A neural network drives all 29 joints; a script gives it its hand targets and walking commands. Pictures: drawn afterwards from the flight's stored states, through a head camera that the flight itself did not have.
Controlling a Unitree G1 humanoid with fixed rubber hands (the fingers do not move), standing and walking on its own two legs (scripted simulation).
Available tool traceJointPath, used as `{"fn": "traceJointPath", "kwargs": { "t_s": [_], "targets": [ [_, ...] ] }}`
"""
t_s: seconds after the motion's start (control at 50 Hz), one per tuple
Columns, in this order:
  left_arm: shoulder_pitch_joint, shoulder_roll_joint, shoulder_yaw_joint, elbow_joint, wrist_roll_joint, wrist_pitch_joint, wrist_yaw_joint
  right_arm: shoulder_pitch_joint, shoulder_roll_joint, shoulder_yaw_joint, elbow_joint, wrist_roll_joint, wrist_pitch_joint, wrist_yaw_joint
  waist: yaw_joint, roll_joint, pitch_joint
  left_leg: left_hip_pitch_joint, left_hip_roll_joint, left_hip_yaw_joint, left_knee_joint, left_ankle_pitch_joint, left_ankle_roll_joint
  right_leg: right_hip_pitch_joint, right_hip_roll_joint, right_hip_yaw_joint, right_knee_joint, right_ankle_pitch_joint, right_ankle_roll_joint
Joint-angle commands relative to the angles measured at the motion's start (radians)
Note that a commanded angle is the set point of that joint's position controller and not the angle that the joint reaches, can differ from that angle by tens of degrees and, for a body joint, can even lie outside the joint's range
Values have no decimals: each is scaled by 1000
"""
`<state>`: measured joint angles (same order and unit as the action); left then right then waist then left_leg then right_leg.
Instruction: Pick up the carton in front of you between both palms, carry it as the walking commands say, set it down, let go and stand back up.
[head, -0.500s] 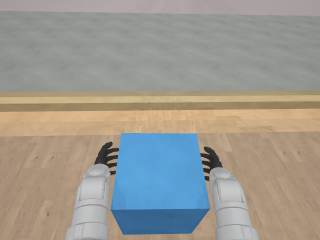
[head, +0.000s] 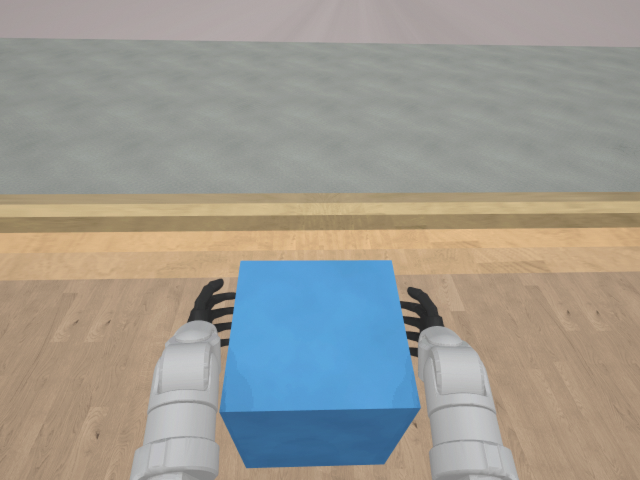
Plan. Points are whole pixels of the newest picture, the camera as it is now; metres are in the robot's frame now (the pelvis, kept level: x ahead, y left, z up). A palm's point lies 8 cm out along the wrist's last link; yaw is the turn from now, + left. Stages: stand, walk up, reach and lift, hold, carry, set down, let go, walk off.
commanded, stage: hold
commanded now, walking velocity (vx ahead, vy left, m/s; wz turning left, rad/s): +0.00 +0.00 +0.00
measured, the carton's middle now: (316, 368) +0.29 +0.00 -0.03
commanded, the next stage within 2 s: carry in 0.62 s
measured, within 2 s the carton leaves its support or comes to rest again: neither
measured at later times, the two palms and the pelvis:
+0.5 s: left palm (203, 330) +0.30 +0.15 +0.06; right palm (431, 337) +0.29 -0.15 +0.05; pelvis +0.01 +0.00 +0.00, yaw +0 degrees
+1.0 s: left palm (199, 274) +0.37 +0.17 +0.08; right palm (411, 283) +0.36 -0.13 +0.08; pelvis +0.09 +0.02 +0.00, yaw -1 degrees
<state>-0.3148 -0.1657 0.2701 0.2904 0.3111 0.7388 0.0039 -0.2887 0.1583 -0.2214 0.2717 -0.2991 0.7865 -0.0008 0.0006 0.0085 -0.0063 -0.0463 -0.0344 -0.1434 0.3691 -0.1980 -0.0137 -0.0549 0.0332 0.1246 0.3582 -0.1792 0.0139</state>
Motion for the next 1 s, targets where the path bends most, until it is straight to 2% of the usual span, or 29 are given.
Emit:
{"fn": "traceJointPath", "kwargs": {
  "t_s": [0.0,0.18,0.58,0.6,0.62,0.64,0.66,0.68,0.72,0.74,0.76,0.78,0.8,0.82,0.84,0.86,0.88,0.9,0.92,0.96,0.98],
  "targets": [
    [-474,-950,-525,42,-278,-11,-280,-573,927,517,-47,285,-63,255,-2,-4,-189,-36,-56,77,-70,64,-3,63,55,-65,-50,53,1],
    [-480,-948,-511,62,-268,-13,-282,-577,929,504,-25,278,-64,256,1,-5,-194,-34,-55,79,-70,78,-2,68,54,-65,-53,65,3],
    [-407,-933,-538,-3,-280,-5,-268,-503,908,524,-84,290,-56,248,0,-2,-205,3,-58,69,-75,183,-6,96,62,-60,-56,167,6],
    [-426,-938,-563,-8,-291,-3,-265,-520,912,535,-90,300,-57,246,3,-42,-175,-128,110,54,17,28,9,-35,-117,-41,26,27,-9],
    [-417,-936,-561,-12,-297,-2,-261,-514,925,545,-89,301,-56,244,4,-56,-196,-152,94,29,12,-175,17,-80,-121,10,-25,-205,-17],
    [-415,-937,-584,-37,-309,-1,-257,-523,925,562,-121,317,-56,243,6,-59,-175,-209,71,37,17,-361,19,-135,-127,39,-63,-441,-28],
    [-422,-941,-608,-71,-325,3,-252,-539,931,588,-154,336,-53,240,8,-70,-161,-262,55,54,53,-450,19,-156,-143,71,-85,-580,-43],
    [-415,-946,-634,-102,-339,8,-245,-557,930,618,-189,359,-46,236,11,-113,-166,-257,40,104,130,-353,11,-172,-183,116,-105,-571,-63],
    [-403,-941,-692,-179,-373,40,-226,-547,929,685,-253,402,-16,225,9,-160,-230,-281,16,179,200,-219,6,-142,-228,142,-112,-508,-97],
    [-394,-930,-724,-221,-391,62,-215,-542,919,713,-289,423,4,220,7,-155,-259,-251,15,196,141,-201,11,-152,-227,113,-88,-483,-106],
    [-393,-915,-754,-264,-410,88,-205,-538,908,735,-321,443,27,213,8,-129,-274,-195,15,196,79,-206,20,-186,-200,59,-51,-471,-97],
    [-394,-903,-780,-302,-430,117,-198,-537,891,751,-351,459,55,206,10,-69,-269,-146,52,141,19,-249,32,-243,-160,-10,20,-451,-75],
    [-410,-893,-804,-341,-451,148,-193,-519,873,761,-372,471,85,199,-1,80,-254,-84,171,-31,-77,-377,70,-353,-108,-102,184,-413,-38],
    [-428,-879,-826,-371,-475,182,-188,-489,853,766,-385,479,118,190,-19,245,-226,11,302,-245,-192,-464,125,-516,-44,-211,381,-325,-3],
    [-448,-866,-845,-395,-500,218,-187,-469,835,762,-396,478,150,179,-26,269,-162,53,370,-339,-208,-359,186,-636,-61,-221,377,-350,-3],
    [-459,-865,-866,-413,-532,246,-188,-461,820,763,-428,484,178,168,-28,207,-155,56,377,-327,-191,-223,207,-637,-82,-201,364,-351,-12],
    [-448,-869,-883,-425,-560,270,-187,-458,816,774,-466,499,204,159,-27,156,-190,74,358,-253,-165,-125,201,-602,-77,-208,321,-333,-14],
    [-423,-875,-896,-444,-582,290,-185,-451,815,790,-510,516,228,151,-28,141,-233,87,329,-174,-140,-44,182,-552,-54,-235,277,-277,-12],
    [-397,-881,-902,-464,-597,309,-182,-441,816,804,-551,531,250,146,-27,154,-271,93,296,-101,-113,28,161,-495,-33,-264,221,-223,-11],
    [-327,-888,-899,-503,-602,345,-174,-404,826,819,-603,555,293,144,-12,156,-317,27,232,38,-33,61,123,-296,3,-334,48,-102,-9],
    [-291,-886,-893,-524,-597,362,-171,-362,833,823,-617,564,313,147,-10,119,-337,-86,207,96,31,21,106,-110,-7,-335,-12,-31,-9]
  ]
}}
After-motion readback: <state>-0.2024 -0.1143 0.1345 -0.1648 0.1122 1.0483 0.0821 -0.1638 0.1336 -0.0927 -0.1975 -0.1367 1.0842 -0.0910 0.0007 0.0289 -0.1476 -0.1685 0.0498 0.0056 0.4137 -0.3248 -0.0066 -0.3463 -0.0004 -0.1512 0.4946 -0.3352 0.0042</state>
